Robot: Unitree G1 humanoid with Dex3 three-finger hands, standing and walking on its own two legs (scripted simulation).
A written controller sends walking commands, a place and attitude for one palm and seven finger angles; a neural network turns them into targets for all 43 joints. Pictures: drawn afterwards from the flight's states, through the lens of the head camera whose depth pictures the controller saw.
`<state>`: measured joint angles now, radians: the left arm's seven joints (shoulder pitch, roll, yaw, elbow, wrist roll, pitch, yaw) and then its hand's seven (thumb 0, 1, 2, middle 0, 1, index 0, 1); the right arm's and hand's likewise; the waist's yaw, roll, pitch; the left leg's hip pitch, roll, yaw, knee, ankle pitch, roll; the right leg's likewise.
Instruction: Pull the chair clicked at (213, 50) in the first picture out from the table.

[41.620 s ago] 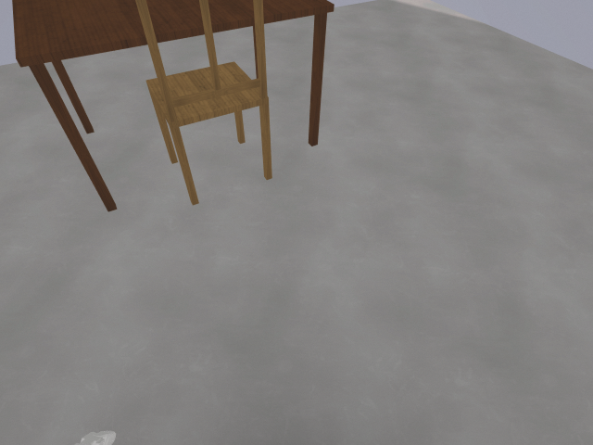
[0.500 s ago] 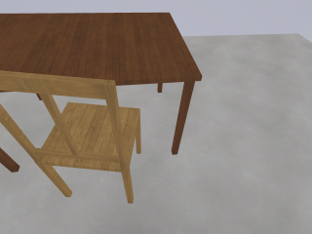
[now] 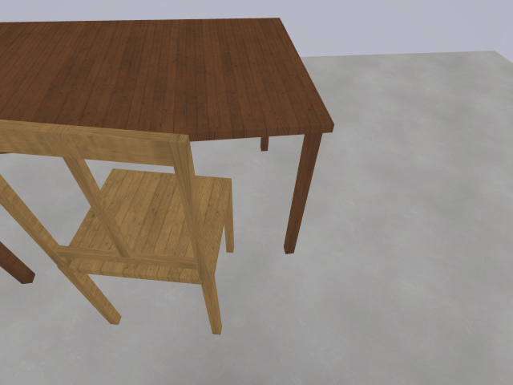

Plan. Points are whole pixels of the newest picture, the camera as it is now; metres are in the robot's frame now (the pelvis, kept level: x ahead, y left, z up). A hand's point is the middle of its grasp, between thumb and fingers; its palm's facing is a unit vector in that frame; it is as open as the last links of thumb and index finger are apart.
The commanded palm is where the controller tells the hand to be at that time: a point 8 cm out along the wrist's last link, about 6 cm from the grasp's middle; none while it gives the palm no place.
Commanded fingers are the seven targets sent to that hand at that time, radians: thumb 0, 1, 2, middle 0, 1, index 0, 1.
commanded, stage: look again from close up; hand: left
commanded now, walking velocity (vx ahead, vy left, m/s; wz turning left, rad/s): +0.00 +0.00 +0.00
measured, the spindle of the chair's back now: (104, 213) +0.44 +0.36 -0.06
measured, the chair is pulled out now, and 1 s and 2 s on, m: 0.12 0.12 0.12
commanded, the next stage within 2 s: raise the hand toward the chair's back in 0.04 s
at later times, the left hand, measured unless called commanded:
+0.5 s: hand (184, 358) +0.17 +0.12 -0.04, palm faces -0.09 -1.00 +0.02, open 8.7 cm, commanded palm +0.12 +0.21 -0.07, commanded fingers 0.00 0.46 0.71 -0.16 -0.23 -0.16 -0.23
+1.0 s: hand (158, 366) +0.16 +0.16 -0.05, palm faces -0.02 -1.00 -0.04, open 13.1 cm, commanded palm +0.13 +0.22 -0.05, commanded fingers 0.00 -0.13 0.46 -0.10 -0.14 -0.10 -0.14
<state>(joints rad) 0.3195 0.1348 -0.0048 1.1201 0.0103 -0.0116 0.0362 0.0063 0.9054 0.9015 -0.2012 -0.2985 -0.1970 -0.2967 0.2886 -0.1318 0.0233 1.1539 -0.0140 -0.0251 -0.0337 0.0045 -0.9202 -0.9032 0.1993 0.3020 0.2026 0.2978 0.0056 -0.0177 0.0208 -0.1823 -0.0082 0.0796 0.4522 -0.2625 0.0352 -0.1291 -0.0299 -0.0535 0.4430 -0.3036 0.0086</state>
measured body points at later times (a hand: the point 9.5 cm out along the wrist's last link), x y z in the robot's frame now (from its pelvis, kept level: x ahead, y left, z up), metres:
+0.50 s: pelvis -0.05 -0.03 -0.07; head -0.01 -0.02 +0.38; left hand +0.17 +0.18 -0.04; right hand +0.17 -0.29 -0.11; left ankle -0.01 +0.09 -0.74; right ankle -0.04 -0.12 -0.74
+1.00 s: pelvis -0.06 -0.03 -0.09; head +0.00 -0.03 +0.35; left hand +0.16 +0.22 -0.05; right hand +0.09 -0.26 -0.19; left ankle -0.01 +0.09 -0.74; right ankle -0.04 -0.12 -0.74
